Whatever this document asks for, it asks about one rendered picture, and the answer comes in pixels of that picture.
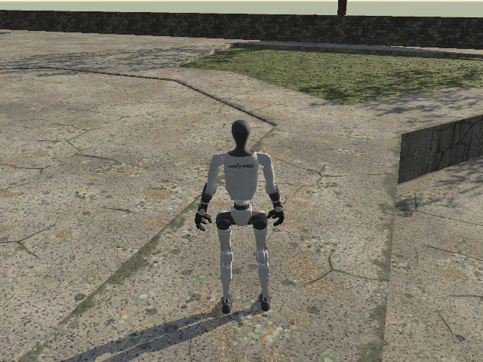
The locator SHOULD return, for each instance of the robot shin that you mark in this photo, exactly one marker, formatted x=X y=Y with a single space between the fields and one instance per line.
x=225 y=276
x=263 y=271

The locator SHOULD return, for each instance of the robot left forearm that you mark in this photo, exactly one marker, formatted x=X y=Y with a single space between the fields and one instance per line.
x=204 y=202

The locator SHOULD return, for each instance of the left robot hand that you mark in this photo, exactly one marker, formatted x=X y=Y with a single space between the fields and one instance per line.
x=199 y=220

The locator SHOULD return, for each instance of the right robot upper arm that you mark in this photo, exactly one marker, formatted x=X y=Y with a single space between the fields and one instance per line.
x=268 y=172

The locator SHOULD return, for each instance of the right robot hand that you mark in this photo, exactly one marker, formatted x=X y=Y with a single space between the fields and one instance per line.
x=279 y=215

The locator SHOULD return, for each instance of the robot left shin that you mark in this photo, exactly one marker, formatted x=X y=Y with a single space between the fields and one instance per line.
x=225 y=276

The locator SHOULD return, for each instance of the left robot upper arm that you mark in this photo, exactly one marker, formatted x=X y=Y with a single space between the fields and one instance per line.
x=213 y=172

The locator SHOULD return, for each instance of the robot right shin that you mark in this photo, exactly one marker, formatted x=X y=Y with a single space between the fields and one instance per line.
x=263 y=271

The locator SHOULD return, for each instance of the robot right forearm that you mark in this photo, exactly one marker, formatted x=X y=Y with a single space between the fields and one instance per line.
x=276 y=200

